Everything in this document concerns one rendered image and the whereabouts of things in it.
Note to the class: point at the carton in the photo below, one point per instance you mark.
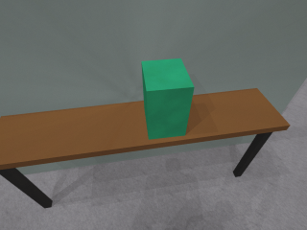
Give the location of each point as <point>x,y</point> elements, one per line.
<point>168,93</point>

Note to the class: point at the table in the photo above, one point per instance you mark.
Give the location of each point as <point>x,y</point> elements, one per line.
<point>75,133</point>

